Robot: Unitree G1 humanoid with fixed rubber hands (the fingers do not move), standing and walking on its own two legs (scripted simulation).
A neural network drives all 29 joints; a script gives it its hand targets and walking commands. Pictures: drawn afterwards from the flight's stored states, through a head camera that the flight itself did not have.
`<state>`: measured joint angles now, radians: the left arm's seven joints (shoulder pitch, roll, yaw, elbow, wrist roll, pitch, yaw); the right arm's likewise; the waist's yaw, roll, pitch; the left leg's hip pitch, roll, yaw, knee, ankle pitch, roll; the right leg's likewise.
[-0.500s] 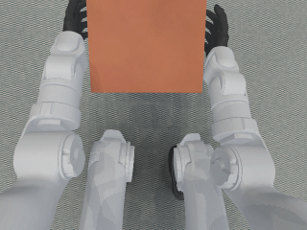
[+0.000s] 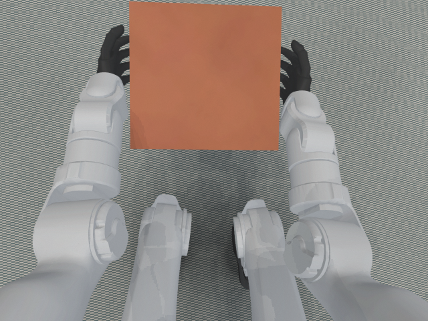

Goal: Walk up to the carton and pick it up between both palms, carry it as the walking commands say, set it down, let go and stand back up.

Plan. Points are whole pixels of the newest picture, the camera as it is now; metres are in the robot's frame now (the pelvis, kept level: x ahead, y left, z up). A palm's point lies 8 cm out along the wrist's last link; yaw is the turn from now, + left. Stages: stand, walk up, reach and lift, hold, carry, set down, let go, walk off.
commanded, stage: reach and lift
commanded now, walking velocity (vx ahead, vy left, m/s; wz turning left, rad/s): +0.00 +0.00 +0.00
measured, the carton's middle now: (204, 96) +0.51 +0.04 -0.15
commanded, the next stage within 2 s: none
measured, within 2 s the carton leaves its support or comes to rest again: neither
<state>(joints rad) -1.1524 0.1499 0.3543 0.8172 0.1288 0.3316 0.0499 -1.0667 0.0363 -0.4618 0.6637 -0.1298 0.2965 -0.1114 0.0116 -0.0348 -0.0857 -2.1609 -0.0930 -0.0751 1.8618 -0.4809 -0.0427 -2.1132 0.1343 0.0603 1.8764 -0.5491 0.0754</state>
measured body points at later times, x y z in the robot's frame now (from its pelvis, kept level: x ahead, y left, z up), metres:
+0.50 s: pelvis +0.01 +0.00 +0.06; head +0.27 +0.03 +0.43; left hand +0.50 +0.19 -0.03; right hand +0.50 -0.11 -0.02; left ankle +0.12 +0.12 -0.42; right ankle +0.10 -0.13 -0.42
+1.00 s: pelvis +0.03 +0.00 +0.12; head +0.24 +0.03 +0.52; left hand +0.48 +0.19 +0.05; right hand +0.48 -0.12 +0.06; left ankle +0.12 +0.12 -0.42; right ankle +0.10 -0.13 -0.42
